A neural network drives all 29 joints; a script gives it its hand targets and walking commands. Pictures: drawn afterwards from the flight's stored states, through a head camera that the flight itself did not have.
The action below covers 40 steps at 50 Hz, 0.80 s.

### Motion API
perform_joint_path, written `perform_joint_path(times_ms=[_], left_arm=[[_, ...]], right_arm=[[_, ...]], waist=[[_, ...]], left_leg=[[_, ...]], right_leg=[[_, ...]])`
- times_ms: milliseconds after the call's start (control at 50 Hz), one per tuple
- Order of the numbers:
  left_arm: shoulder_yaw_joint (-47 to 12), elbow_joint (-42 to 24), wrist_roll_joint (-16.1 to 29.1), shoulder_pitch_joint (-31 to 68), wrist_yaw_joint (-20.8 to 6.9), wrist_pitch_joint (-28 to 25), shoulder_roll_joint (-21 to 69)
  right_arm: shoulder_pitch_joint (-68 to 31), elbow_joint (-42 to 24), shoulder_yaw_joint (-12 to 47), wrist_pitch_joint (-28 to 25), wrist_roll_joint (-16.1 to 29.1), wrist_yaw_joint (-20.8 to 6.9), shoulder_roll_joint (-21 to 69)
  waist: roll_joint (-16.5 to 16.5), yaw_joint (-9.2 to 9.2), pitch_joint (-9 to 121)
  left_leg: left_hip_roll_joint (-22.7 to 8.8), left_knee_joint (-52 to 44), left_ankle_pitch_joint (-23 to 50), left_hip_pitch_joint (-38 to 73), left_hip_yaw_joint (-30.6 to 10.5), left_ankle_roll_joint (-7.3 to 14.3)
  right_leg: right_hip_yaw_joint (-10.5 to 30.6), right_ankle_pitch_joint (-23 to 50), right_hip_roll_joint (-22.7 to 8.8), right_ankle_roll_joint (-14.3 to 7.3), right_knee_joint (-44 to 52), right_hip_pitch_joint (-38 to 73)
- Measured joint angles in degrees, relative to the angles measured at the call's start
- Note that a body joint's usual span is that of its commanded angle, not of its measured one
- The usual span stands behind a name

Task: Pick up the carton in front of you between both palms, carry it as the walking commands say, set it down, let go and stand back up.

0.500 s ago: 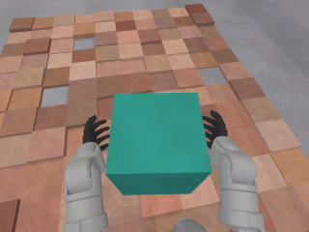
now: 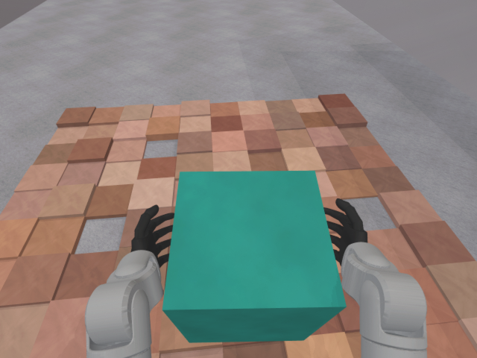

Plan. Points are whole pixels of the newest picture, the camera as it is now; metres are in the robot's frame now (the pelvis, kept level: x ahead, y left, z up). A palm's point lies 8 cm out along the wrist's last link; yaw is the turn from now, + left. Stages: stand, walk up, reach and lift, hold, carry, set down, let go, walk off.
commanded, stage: carry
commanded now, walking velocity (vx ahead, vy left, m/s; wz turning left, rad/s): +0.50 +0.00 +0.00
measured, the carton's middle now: (247, 263) +0.28 +0.00 +0.04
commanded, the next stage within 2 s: none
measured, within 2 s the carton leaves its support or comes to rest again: neither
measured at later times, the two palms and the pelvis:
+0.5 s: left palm (152, 100) +0.61 +0.20 +0.16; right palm (289, 88) +0.66 -0.11 +0.17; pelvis +0.28 +0.01 +0.01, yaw +3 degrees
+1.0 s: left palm (171, 60) +1.00 +0.23 +0.11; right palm (264, 59) +0.97 -0.08 +0.12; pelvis +0.66 +0.09 +0.04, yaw +2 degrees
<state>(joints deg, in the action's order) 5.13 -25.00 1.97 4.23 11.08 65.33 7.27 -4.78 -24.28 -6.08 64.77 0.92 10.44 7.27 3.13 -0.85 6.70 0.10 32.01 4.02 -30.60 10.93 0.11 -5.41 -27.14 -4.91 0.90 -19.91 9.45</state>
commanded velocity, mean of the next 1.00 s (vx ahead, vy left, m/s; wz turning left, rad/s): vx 0.50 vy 0.00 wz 0.00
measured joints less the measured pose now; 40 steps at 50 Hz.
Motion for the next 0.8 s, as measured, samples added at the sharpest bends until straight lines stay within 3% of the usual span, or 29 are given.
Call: perform_joint_path(times_ms=[40, 60, 100, 120, 160, 240, 280, 320, 380, 460, 500, 560, 600, 620, 640, 660, 720, 760, 800], left_arm=[[1.0, 0.3, -0.2, 1.4, -0.1, 0.1, -0.6], [1.9, 1.3, -0.8, 3.0, -0.1, -0.1, -1.0], [3.7, 3.9, -1.8, 5.0, 0.1, -0.4, 0.0], [4.3, 5.0, -2.3, 5.3, 0.2, -0.4, 0.8], [4.4, 6.1, -2.7, 6.1, 0.3, -0.1, 0.7], [6.2, 7.5, -3.4, 10.4, 1.0, -1.2, 1.3], [7.2, 8.4, -3.7, 13.1, 1.6, -2.3, 1.7], [7.3, 11.0, -4.2, 15.8, 2.1, -3.5, 1.8], [7.3, 16.9, -4.7, 21.0, 3.1, -3.3, 0.9], [8.3, 24.8, -3.7, 29.0, 4.0, -3.0, 0.7], [8.7, 26.4, -2.3, 31.8, 4.1, -3.1, 0.4], [9.1, 29.3, -2.4, 35.8, 5.5, -3.7, -0.5], [10.4, 31.4, -2.1, 38.3, 5.5, -3.8, -1.2], [11.2, 32.3, -2.0, 39.3, 5.3, -3.9, -1.9], [12.1, 33.0, -1.7, 40.0, 4.8, -4.3, -2.9], [13.1, 33.8, -1.4, 40.5, 4.1, -4.9, -3.9], [15.6, 35.9, -2.0, 40.5, 2.9, -6.9, -4.2], [17.5, 34.6, -2.5, 38.8, 2.6, -7.7, -2.1], [18.0, 30.9, -3.3, 36.0, 2.5, -8.9, 0.3]], right_arm=[[-3.2, 1.7, -0.3, 0.4, 0.4, 0.2, 0.3], [-4.6, 2.8, -0.2, 0.1, 0.3, 0.3, 0.5], [-5.7, 4.5, -0.6, 0.1, -0.5, 0.6, 0.6], [-5.7, 5.2, -1.0, 0.2, -0.6, 0.6, 0.6], [-6.3, 6.3, -1.6, 0.4, -0.5, 0.8, 0.7], [-10.9, 8.3, -4.2, -1.0, 0.0, 0.8, 1.2], [-13.8, 9.1, -5.3, -1.7, 0.2, 0.7, 0.8], [-16.2, 10.6, -6.2, -1.9, 0.5, 0.7, -0.6], [-19.8, 15.3, -7.7, -2.0, -0.1, 1.8, -2.6], [-26.0, 21.8, -11.6, -2.6, -1.0, 3.5, -5.0], [-29.9, 25.0, -14.3, -3.5, -2.0, 3.9, -5.3], [-34.4, 28.8, -17.6, -5.2, -4.4, 4.3, -4.7], [-36.7, 31.1, -18.7, -6.0, -5.9, 4.3, -4.2], [-38.0, 32.3, -18.9, -6.4, -6.6, 4.2, -3.9], [-39.0, 33.7, -18.8, -7.0, -7.3, 4.1, -3.0], [-40.1, 34.9, -18.6, -7.4, -7.9, 4.0, -2.3], [-40.4, 35.4, -18.1, -7.1, -8.1, 3.2, -1.0], [-38.2, 33.4, -17.6, -6.5, -6.1, 2.0, -0.7], [-35.2, 29.8, -16.4, -6.6, -3.6, 0.6, -0.7]], waist=[[-2.1, 3.07, -0.2], [-2.2, 4.44, -0.9], [-2.4, 5.68, -0.7], [-2.5, 5.81, -0.3], [-2.6, 6.04, 0.3], [-3.0, 5.87, -0.4], [-3.1, 4.71, -0.9], [-5.1, 3.98, -0.9], [-8.2, 1.39, 0.6], [-5.3, -3.64, 1.3], [-4.5, -6.06, 0.9], [-3.6, -8.03, 0.5], [-2.9, -8.25, 0.3], [-2.5, -7.59, 0.0], [-1.1, -6.37, -0.9], [-0.8, -4.91, -1.7], [-3.2, -0.13, -4.7], [-4.1, 2.29, -6.3], [-4.8, 4.86, -8.0]], left_leg=[[-0.1, -0.4, -7.6, 2.8, -2.3, 4.6], [0.1, 0.8, -8.4, 2.7, -2.5, 5.9], [0.2, 1.2, -9.0, 3.7, -2.9, 6.7], [0.1, 0.4, -10.0, 4.8, -3.1, 6.4], [-0.1, -1.8, -14.4, 7.6, -3.8, 5.3], [-0.9, -5.9, -16.0, 11.8, -5.4, 3.8], [-1.3, -5.6, -17.2, 13.4, -5.6, 3.5], [-2.5, -2.8, -17.8, 14.0, -7.3, 3.0], [-5.3, 5.3, -22.6, 13.6, -9.0, 3.2], [-1.8, 29.4, -33.0, 3.4, -10.1, 2.8], [-0.8, 34.3, -36.0, -2.2, -9.9, 2.9], [-0.9, 28.6, -30.2, -8.2, -9.0, 2.8], [-0.6, 17.0, -21.1, -8.3, -8.2, 3.0], [0.1, 12.5, -16.7, -7.0, -7.5, 3.6], [1.4, 12.9, -17.7, -5.7, -6.2, 4.3], [2.2, 14.0, -20.3, -5.0, -5.5, 5.0], [3.1, 12.5, -24.2, -1.3, -6.2, 6.5], [3.1, 7.7, -23.9, 2.8, -6.5, 6.3], [3.1, 2.6, -23.6, 7.1, -6.9, 6.9]], right_leg=[[1.2, 2.7, 0.7, -0.2, -23.8, -9.6], [3.3, 2.1, 1.8, -0.5, -36.8, -15.8], [6.0, 5.2, 3.1, -1.9, -54.0, -25.2], [6.4, 4.8, 3.0, -2.4, -56.1, -28.5], [5.8, 2.9, 2.4, -3.0, -52.4, -33.4], [2.4, 1.4, 2.5, -2.7, -32.2, -38.2], [0.5, 6.0, 3.2, -2.7, -23.3, -38.6], [-0.9, 16.2, 4.4, -2.9, -20.3, -35.8], [-3.5, 21.3, 6.5, -3.9, -18.1, -31.0], [-3.0, 14.2, 5.3, -5.8, -19.9, -28.0], [-1.8, 12.6, 5.0, -5.8, -18.9, -26.1], [-0.4, 10.3, 4.1, -5.1, -16.6, -21.9], [0.7, 8.1, 3.2, -4.4, -15.7, -18.6], [1.2, 6.9, 2.3, -3.9, -17.1, -17.5], [2.4, 6.5, 0.4, -3.2, -21.2, -18.2], [4.8, 4.7, 0.5, -2.3, -28.9, -20.9], [7.7, 1.3, 4.5, -2.1, -51.4, -31.6], [6.8, 2.2, 5.3, -2.2, -55.4, -38.5], [5.2, 4.3, 5.3, -2.1, -53.3, -44.4]])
